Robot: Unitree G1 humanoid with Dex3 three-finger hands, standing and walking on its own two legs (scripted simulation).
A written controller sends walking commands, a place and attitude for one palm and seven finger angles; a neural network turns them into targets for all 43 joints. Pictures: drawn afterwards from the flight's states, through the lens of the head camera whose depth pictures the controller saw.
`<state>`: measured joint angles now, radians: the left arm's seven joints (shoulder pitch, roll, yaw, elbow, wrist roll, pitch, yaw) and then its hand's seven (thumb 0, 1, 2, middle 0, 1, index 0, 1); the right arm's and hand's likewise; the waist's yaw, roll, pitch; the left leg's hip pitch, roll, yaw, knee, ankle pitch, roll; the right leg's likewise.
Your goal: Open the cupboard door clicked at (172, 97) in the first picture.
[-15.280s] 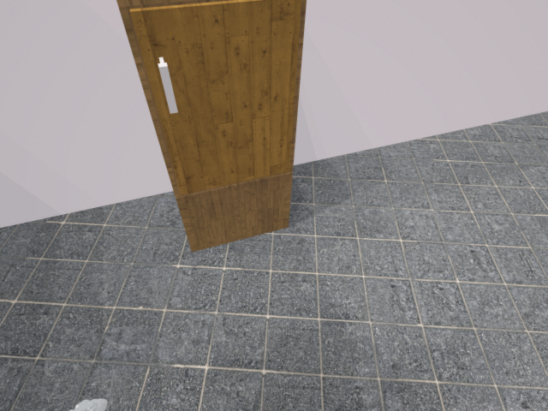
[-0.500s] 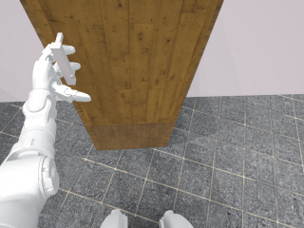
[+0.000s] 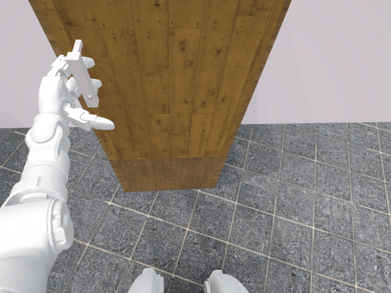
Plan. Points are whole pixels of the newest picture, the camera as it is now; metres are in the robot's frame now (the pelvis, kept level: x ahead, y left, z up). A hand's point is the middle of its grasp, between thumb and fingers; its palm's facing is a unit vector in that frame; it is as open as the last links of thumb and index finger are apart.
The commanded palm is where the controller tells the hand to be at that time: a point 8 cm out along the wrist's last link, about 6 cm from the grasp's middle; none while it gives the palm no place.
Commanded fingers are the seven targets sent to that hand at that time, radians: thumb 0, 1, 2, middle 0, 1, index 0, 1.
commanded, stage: close the thumb around the handle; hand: left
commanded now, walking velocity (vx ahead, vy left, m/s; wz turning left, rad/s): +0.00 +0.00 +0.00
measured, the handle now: (86, 75) +0.54 +0.20 +0.10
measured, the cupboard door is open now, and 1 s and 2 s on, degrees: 0 2 39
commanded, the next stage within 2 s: pull the door open along its arc in 0.66 s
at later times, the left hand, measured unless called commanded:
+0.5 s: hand (89, 94) +0.49 +0.19 +0.09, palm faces +0.01 -1.00 +0.00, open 6.8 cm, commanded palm +0.47 +0.23 +0.09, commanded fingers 0.00 0.90 0.90 -0.40 -1.35 -0.40 -1.35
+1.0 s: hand (97, 101) +0.48 +0.17 +0.09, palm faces +0.02 -1.00 +0.00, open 5.6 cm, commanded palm +0.42 +0.22 +0.09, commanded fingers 0.00 0.90 0.90 -0.40 -1.35 -0.40 -1.35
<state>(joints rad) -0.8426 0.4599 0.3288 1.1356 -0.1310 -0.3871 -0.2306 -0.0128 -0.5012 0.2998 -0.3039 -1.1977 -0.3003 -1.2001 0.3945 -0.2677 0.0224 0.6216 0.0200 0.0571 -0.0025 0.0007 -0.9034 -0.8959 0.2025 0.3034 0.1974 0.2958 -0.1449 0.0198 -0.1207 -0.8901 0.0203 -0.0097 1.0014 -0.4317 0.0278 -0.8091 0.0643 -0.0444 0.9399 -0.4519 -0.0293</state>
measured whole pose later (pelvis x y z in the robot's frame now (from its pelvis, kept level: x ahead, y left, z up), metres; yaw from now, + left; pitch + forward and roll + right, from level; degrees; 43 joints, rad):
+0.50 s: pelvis +0.00 +0.01 +0.00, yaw +0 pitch +19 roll -3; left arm -0.86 0.45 0.33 1.14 -0.12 -0.39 -0.21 0.00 0.53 0.74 -0.38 -1.30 -0.37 -1.31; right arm 0.41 -0.26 0.03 0.61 0.01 0.07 0.00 0.00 -0.90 -0.90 0.20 0.30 0.20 0.30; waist -0.15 0.02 -0.12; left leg -0.90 0.02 0.00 1.01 -0.44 0.04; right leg -0.82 0.06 -0.04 0.94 -0.45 -0.02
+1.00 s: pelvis +0.00 +0.01 +0.00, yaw -1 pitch +17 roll -3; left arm -0.75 0.38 0.31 1.03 -0.13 -0.39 -0.16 0.01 0.75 0.83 -0.37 -1.35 -0.37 -1.35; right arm 0.41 -0.26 0.02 0.59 0.02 0.08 0.01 0.00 -0.90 -0.90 0.20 0.30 0.20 0.30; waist -0.14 0.03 -0.13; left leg -0.86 0.02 0.02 0.99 -0.43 0.04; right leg -0.79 0.06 -0.02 0.93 -0.44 -0.02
